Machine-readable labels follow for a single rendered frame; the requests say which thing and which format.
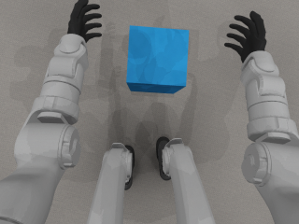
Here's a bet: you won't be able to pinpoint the right robot forearm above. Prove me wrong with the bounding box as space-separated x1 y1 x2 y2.
240 50 299 147

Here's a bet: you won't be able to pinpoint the robot right hand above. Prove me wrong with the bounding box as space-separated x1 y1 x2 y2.
224 10 267 63

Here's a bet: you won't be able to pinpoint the left robot upper arm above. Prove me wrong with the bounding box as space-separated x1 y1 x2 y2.
0 122 81 224

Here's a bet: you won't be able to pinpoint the right robot upper arm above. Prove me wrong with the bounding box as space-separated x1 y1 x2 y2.
241 141 299 224

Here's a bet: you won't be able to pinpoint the robot left hand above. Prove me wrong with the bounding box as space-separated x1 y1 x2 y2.
67 0 102 43

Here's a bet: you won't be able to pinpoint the robot left thigh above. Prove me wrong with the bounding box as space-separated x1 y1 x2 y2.
86 148 133 224

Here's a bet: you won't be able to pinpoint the left robot forearm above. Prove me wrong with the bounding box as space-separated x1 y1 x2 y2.
14 34 89 163

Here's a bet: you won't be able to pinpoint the carton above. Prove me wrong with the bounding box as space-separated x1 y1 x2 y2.
126 25 189 94

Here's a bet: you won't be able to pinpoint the robot right foot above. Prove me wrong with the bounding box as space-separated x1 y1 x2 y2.
156 136 171 181

